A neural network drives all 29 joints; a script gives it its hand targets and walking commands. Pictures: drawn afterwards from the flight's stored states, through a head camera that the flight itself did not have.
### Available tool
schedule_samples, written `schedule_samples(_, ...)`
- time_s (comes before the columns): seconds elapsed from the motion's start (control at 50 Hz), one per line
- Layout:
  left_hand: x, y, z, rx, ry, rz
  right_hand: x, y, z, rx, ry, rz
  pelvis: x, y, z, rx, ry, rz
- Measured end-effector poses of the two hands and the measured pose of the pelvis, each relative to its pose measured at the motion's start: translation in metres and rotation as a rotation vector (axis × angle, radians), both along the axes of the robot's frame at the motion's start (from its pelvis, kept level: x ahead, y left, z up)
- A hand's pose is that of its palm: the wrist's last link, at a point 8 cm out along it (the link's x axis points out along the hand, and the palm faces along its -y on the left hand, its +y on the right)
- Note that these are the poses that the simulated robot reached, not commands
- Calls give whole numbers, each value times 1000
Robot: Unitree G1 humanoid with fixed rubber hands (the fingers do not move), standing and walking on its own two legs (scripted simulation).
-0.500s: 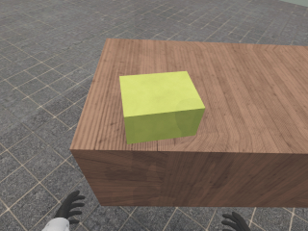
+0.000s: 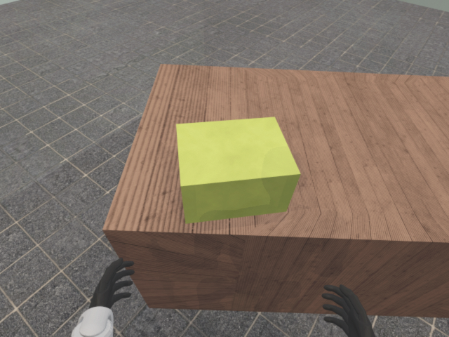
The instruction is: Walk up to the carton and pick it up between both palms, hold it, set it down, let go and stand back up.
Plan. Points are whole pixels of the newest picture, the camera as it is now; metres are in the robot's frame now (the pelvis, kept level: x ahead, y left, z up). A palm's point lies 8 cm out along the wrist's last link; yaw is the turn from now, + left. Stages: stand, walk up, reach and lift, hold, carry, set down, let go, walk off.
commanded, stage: reach and lift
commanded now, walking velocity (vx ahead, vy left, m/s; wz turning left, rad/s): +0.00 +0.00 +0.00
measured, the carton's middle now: (231, 168) +0.52 +0.00 -0.04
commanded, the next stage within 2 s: none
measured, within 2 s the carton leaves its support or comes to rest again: neither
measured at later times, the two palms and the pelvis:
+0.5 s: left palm (101, 283) +0.22 +0.23 -0.03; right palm (355, 287) +0.24 -0.23 -0.04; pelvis +0.04 +0.00 +0.00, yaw +2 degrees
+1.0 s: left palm (111, 244) +0.29 +0.23 -0.01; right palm (352, 244) +0.31 -0.23 +0.00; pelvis +0.00 +0.00 -0.01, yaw +1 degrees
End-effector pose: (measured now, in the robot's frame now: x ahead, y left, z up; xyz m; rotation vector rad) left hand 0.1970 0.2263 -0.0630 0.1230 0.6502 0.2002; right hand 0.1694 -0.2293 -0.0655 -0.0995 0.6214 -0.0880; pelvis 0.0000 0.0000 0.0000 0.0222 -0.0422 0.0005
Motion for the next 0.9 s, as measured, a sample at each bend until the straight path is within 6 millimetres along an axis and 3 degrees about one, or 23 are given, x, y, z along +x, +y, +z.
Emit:
schedule_samples(0.2, 14, 9, 14, 14, -144, 19, 37, 0, 8, 37, -97, 17, 26, 1, 1, -12, 6, 27)
schedule_samples(0.4, 22, 7, 27, 4, -233, 35, 60, -3, 14, 64, -179, 45, 40, 5, 2, -23, 13, 33)
schedule_samples(0.66, 39, -3, 38, -34, -367, 57, 96, -6, 40, 79, -331, 90, 32, 1, -3, -22, 49, 37)
schedule_samples(0.9, 67, -3, 48, -58, -359, 86, 121, -7, 54, 96, -318, 105, 12, -3, -4, -9, 86, 31)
